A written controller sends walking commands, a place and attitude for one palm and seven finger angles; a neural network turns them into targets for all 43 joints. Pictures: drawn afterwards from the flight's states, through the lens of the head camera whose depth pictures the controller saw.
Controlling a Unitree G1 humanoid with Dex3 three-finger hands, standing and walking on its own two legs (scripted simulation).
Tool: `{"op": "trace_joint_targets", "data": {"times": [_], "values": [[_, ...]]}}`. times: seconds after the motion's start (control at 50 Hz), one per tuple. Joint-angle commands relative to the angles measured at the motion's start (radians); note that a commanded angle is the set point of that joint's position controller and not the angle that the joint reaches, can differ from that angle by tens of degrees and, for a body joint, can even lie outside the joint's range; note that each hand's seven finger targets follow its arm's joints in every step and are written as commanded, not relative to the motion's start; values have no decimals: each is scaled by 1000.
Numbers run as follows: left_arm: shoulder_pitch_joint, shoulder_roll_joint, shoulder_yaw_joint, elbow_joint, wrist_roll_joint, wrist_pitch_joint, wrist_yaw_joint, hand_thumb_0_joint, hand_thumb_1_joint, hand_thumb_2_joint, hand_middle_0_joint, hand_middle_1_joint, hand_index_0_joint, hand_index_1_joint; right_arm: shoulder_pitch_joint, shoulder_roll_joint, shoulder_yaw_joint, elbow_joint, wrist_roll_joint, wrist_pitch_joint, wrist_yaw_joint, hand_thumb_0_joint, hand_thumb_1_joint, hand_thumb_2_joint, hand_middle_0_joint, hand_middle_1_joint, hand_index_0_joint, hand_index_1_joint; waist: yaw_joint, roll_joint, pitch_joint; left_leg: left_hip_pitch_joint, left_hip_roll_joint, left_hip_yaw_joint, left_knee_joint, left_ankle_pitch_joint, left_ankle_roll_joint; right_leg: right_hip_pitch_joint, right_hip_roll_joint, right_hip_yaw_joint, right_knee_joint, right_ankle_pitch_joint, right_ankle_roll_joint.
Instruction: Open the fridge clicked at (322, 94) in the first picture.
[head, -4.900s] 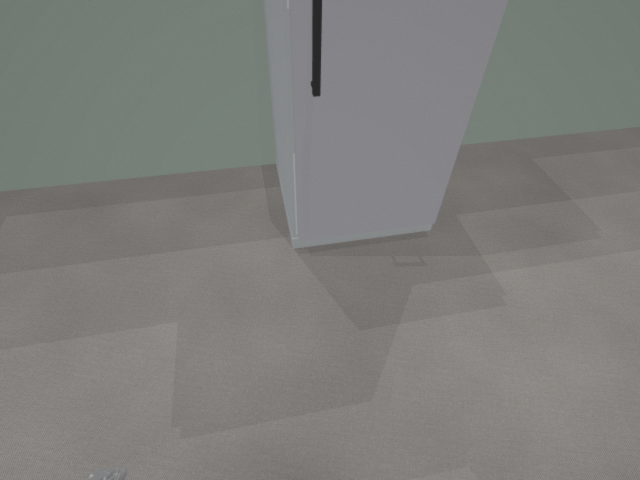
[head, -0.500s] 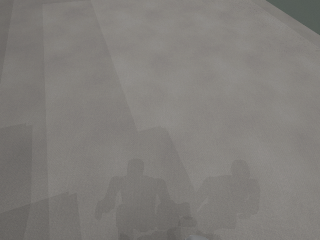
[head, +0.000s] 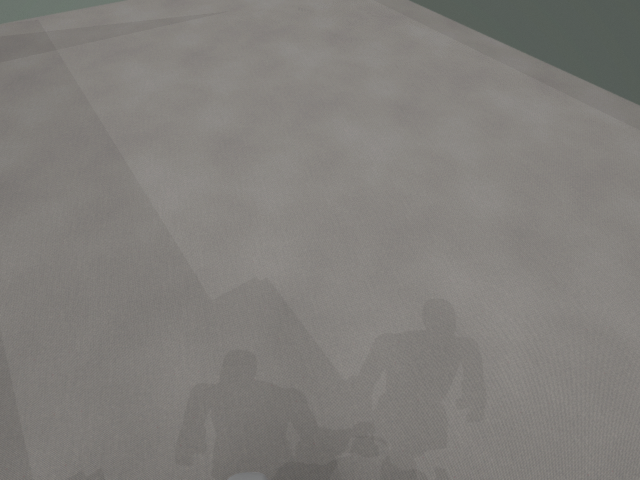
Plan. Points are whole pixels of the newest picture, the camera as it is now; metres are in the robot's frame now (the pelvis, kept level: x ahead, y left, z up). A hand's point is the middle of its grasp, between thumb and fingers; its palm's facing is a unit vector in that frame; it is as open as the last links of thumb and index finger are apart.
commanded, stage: walk to a spot facing it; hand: left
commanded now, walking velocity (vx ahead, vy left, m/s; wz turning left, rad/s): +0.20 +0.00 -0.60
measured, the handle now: out of the picture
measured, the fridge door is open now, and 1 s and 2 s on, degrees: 0 0 0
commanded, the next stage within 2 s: turn to face it in 0.30 s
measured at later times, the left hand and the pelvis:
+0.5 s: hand (250, 381) +0.29 +0.14 -0.18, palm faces -0.34 -0.92 -0.20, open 7.4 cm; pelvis +0.11 +0.00 -0.01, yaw -18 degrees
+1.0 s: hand (212, 397) +0.27 +0.20 -0.20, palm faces -0.02 -0.98 -0.20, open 7.4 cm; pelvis +0.17 +0.01 -0.02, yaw -4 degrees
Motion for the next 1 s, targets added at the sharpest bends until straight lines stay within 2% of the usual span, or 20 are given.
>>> {"op": "trace_joint_targets", "data": {"times": [0.0,0.02,0.04,0.06,0.1,0.14,0.2,0.4,0.44,0.46,0.48,0.5,0.54,0.62,0.82,0.84,0.86,0.88,0.92,0.98], "values": [[-71,211,65,-84,-1,-20,11,0,900,900,-200,-300,-200,-300,72,-84,-15,-74,12,-56,-22,0,-900,-900,200,300,200,300,-61,-129,-22,234,-38,31,-288,100,15,-144,-187,271,-77,-47,-111],[-74,161,52,-94,-6,-16,7,0,900,900,-200,-300,-200,-300,159,-124,-19,-45,12,-66,-34,0,-900,-900,200,300,200,300,-97,-4,-58,418,12,-9,-397,89,24,-257,-108,211,46,-83,-67],[-49,84,39,-112,-16,-10,-5,0,900,900,-200,-300,-200,-300,229,-232,-40,-28,-5,-69,-39,0,-900,-900,200,300,200,300,-120,317,-85,544,284,-326,-531,-158,93,-460,36,62,328,-265,-7],[-76,92,42,-143,-7,-14,-11,0,900,900,-200,-300,-200,-300,257,-278,-40,-37,-4,-62,-39,0,-900,-900,200,300,200,300,-120,325,-34,428,463,-503,-631,-275,183,-514,7,-40,531,-340,24],[-105,130,61,-111,12,-4,-22,0,900,900,-200,-300,-200,-300,154,-181,-16,-48,-5,-66,-40,0,-900,-900,200,300,200,300,-80,180,80,221,397,-397,-665,-257,170,-472,-73,-26,690,-209,34],[-48,94,58,-78,13,4,-34,0,900,900,-200,-300,-200,-300,81,-126,3,-55,0,-74,-46,0,-900,-900,200,300,200,300,-28,149,73,238,293,-148,-603,113,134,-445,-97,-65,719,-79,56],[-27,59,48,-62,4,16,-28,0,900,900,-200,-300,-200,-300,133,-98,8,-25,6,-80,-52,0,-900,-900,200,300,200,300,-29,168,1,332,247,40,-495,626,134,-421,-92,-100,715,-42,80],[-204,21,26,-110,9,10,-15,0,900,900,-200,-300,-200,-300,230,-103,-26,63,-2,-56,-40,0,-900,-900,200,300,200,300,-91,210,15,390,274,156,-371,821,171,-295,-71,-210,289,-47,51],[-95,29,22,-75,12,-12,0,0,900,900,-200,-300,-200,-300,216,-110,-26,78,5,-55,-39,0,-900,-900,200,300,200,300,-35,198,-49,390,259,161,-244,927,144,-134,-44,-222,118,35,26],[20,61,26,-33,15,-29,8,0,900,900,-200,-300,-200,-300,211,-103,-22,83,14,-57,-36,0,-900,-900,200,300,200,300,21,133,-122,331,222,182,-108,874,108,56,-58,-209,-21,223,19],[110,162,39,8,23,-50,29,0,900,900,-200,-300,-200,-300,254,-36,-5,81,28,-58,-28,0,-900,-900,200,300,200,300,45,-92,-241,64,141,186,106,479,59,376,-271,1,5,646,-45],[167,211,39,50,2,-60,35,0,900,900,-200,-300,-200,-300,235,17,12,68,36,-54,-36,0,-900,-900,200,300,200,300,52,-172,-326,-38,36,102,288,-243,29,444,-492,139,61,1098,-176],[44,215,37,23,-1,-60,45,0,900,900,-200,-300,-200,-300,180,-8,8,64,32,-37,-45,0,-900,-900,200,300,200,300,32,-187,-250,-59,39,-51,351,-249,48,287,-464,88,-5,905,-219],[-121,123,10,-11,3,-33,59,0,900,900,-200,-300,-200,-300,191,26,10,105,19,1,-32,0,-900,-900,200,300,200,300,-42,-106,-47,-18,42,-11,290,-122,25,-6,-401,-119,-81,606,-136],[-113,136,44,-48,1,-9,54,0,900,900,-200,-300,-200,-300,152,-9,-18,24,5,-6,3,0,-900,-900,200,300,200,300,-56,-95,-56,111,5,101,-152,150,36,-46,-375,-261,80,266,-38],[-104,116,44,-57,-4,-2,51,0,900,900,-200,-300,-200,-300,201,-55,-31,26,3,-15,5,0,-900,-900,200,300,200,300,-87,47,-84,212,45,18,-276,299,62,-115,-334,-283,225,152,5],[-81,54,39,-94,-14,6,44,0,900,900,-200,-300,-200,-300,238,-164,-55,9,-5,-24,0,0,-900,-900,200,300,200,300,-99,364,-84,293,283,-353,-406,582,188,-331,-188,-314,457,-248,94],[-153,53,23,-137,-2,8,46,0,900,900,-200,-300,-200,-300,275,-206,-60,13,-2,-22,-9,0,-900,-900,200,300,200,300,-128,342,-78,271,393,-485,-473,638,269,-383,-144,-200,659,-417,99],[-156,56,37,-118,3,10,46,0,900,900,-200,-300,-200,-300,191,-181,-55,2,1,-27,-28,0,-900,-900,200,300,200,300,-97,278,-97,257,318,-443,-472,449,243,-455,-152,-82,799,-272,93],[-91,76,46,-75,2,4,28,0,900,900,-200,-300,-200,-300,66,-129,-35,-44,4,-42,-31,0,-900,-900,200,300,200,300,-45,145,-105,242,199,-269,-463,465,212,-408,-159,-81,758,-100,107]]}}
